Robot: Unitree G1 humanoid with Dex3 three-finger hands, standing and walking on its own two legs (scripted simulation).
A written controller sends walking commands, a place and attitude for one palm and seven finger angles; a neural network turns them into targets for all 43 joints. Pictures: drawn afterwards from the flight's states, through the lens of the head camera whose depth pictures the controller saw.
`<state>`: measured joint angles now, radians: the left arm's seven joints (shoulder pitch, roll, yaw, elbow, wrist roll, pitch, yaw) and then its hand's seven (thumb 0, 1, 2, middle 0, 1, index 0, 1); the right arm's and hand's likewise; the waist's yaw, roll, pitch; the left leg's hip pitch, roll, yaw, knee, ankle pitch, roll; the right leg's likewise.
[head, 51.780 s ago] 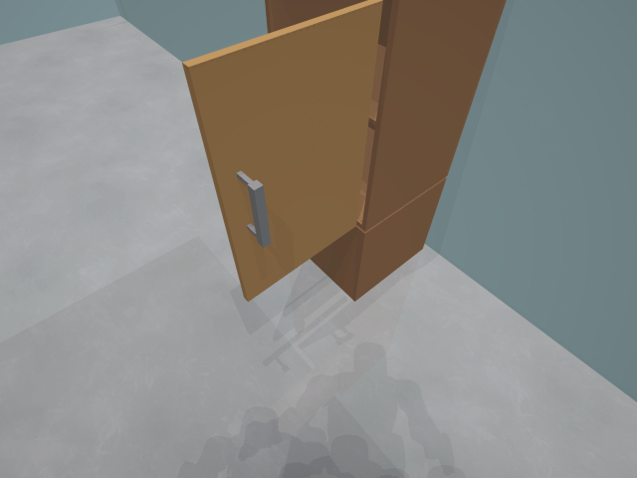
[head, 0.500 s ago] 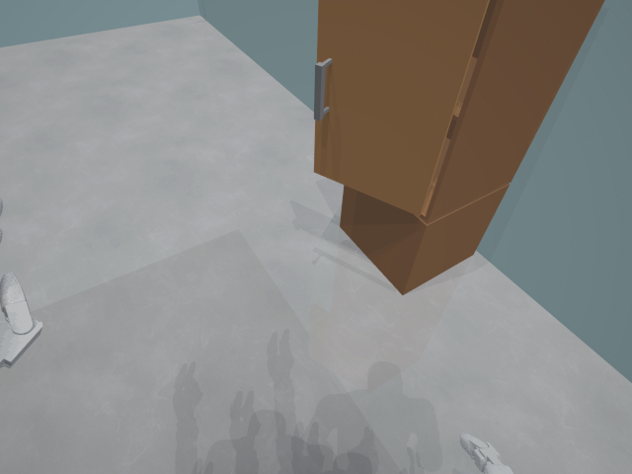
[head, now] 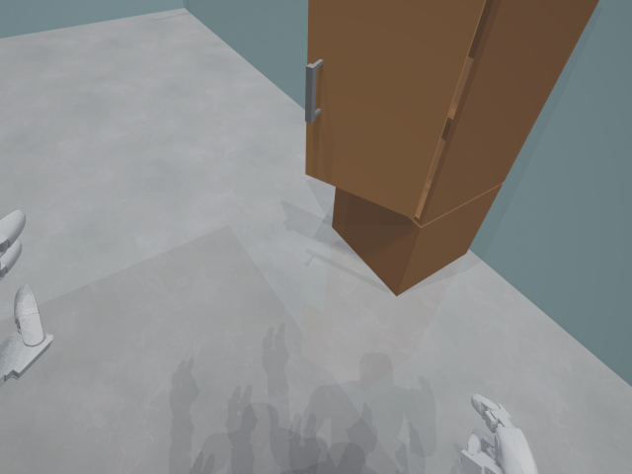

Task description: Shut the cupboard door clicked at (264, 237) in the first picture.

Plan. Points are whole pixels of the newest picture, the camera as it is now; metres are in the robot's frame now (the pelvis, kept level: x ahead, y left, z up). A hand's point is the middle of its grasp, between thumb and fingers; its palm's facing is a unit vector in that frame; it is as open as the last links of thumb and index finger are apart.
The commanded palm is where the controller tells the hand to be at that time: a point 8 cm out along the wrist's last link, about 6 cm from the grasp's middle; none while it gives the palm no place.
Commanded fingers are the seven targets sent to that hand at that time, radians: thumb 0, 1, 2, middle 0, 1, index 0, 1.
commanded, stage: let the arm hang, fingers relaxed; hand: left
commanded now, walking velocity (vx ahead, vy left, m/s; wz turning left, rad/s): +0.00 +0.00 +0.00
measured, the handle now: (314, 91) +1.01 +0.04 -0.03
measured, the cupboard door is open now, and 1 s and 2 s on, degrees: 25 25 25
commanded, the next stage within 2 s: look to check the result in 1.08 s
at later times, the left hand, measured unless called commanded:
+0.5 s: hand out of the picture -0.08 +0.20 -0.17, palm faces +0.01 -0.98 -0.22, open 7.1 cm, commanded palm none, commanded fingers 0.00 0.90 0.90 -0.20 -0.30 -0.20 -0.30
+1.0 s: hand out of the picture -0.05 +0.18 -0.17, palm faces +0.00 -0.98 -0.18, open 7.3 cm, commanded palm none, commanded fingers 0.00 0.90 0.90 -0.20 -0.30 -0.20 -0.30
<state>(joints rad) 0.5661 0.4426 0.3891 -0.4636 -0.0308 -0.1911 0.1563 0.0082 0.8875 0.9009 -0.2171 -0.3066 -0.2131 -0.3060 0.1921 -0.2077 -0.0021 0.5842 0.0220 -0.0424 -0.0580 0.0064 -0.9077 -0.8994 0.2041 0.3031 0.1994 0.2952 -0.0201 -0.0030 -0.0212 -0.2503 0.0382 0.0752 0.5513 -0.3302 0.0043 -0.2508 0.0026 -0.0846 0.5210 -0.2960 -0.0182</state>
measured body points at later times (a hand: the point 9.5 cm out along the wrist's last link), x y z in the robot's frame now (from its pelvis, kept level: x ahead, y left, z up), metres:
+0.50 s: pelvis -0.04 +0.01 +0.01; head -0.03 +0.02 +0.46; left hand -0.08 +0.25 -0.15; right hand -0.08 -0.22 -0.15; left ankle -0.03 +0.11 -0.73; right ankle -0.02 -0.10 -0.73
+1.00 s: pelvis -0.05 +0.02 +0.01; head -0.05 +0.02 +0.46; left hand -0.04 +0.23 -0.15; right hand -0.06 -0.20 -0.15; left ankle -0.03 +0.11 -0.73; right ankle -0.02 -0.10 -0.73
